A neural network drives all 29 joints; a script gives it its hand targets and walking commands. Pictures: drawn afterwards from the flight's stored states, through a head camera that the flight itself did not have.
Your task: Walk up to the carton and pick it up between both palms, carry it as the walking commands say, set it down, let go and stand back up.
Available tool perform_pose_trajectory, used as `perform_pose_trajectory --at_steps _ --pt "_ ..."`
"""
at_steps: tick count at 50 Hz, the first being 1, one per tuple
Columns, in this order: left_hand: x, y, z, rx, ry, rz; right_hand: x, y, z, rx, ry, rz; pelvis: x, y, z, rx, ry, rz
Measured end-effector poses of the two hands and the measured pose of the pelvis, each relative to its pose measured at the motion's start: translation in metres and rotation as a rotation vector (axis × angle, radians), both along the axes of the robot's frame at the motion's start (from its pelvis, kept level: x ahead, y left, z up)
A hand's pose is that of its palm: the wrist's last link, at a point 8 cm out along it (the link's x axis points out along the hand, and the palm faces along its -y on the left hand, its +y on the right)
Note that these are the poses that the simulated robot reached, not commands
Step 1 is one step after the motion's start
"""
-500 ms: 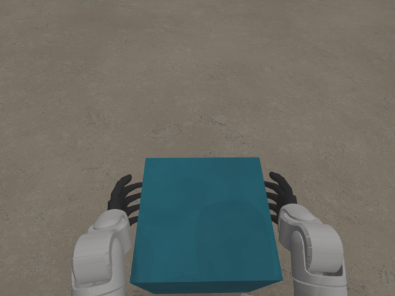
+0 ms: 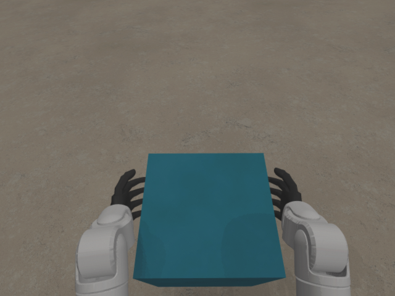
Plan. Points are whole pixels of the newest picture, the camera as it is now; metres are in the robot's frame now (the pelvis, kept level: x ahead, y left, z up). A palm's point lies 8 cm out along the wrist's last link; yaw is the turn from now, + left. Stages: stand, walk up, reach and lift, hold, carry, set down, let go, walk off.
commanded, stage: carry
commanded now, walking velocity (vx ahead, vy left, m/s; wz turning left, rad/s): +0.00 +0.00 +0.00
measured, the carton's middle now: (205, 226) +0.27 +0.00 +0.00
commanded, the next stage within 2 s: none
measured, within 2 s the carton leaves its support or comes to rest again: neither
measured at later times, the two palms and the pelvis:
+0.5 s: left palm (98, 250) +0.21 +0.17 +0.08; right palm (286, 265) +0.18 -0.12 +0.08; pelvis -0.06 +0.05 +0.00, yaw -3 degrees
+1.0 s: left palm (100, 253) +0.21 +0.17 +0.08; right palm (286, 254) +0.19 -0.13 +0.08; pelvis -0.06 +0.03 +0.00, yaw -3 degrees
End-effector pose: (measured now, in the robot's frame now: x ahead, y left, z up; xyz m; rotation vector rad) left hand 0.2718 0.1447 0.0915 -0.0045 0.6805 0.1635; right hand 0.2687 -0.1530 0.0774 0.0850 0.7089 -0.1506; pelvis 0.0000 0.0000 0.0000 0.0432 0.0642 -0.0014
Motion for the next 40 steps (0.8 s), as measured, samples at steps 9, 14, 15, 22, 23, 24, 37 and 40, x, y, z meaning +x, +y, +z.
perform_pose_trajectory --at_steps 9,14,15,22,23,24,37,40 --pt "-0.042 0.076 -0.031 -0.126 0.075 0.079 -0.020 0.077 0.002 -0.128 0.077 0.085 -0.022 0.049 0.001 -0.073 -0.010 0.003" --pt "-0.046 0.079 -0.011 -0.115 0.013 0.054 -0.034 0.079 0.016 -0.104 0.019 0.049 -0.035 0.060 0.003 -0.083 -0.001 -0.014" --pt "-0.045 0.077 -0.006 -0.107 0.000 0.042 -0.037 0.077 0.018 -0.097 0.006 0.037 -0.037 0.061 0.003 -0.081 0.002 -0.021" --pt "-0.051 0.045 0.000 -0.063 0.006 -0.056 -0.074 0.046 0.010 -0.068 0.011 -0.052 -0.055 0.057 -0.001 -0.063 0.000 -0.056" --pt "-0.055 0.039 -0.003 -0.059 0.016 -0.064 -0.080 0.041 0.007 -0.066 0.020 -0.058 -0.058 0.054 -0.003 -0.053 -0.004 -0.057" --pt "-0.059 0.034 -0.005 -0.047 0.033 -0.075 -0.086 0.036 0.003 -0.057 0.036 -0.067 -0.062 0.051 -0.002 -0.059 -0.014 -0.052" --pt "-0.079 0.024 -0.018 -0.061 0.035 -0.038 -0.089 0.024 0.002 -0.070 0.040 -0.030 -0.075 0.028 -0.006 -0.066 -0.041 -0.036" --pt "-0.078 0.027 -0.024 -0.077 0.054 -0.021 -0.083 0.027 0.000 -0.084 0.058 -0.013 -0.071 0.026 -0.006 -0.059 -0.036 -0.039"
